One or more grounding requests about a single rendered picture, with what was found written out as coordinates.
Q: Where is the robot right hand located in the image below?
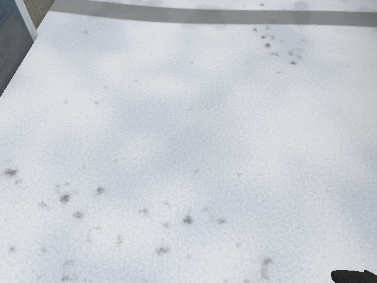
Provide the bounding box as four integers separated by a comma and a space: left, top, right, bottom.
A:
331, 270, 377, 283

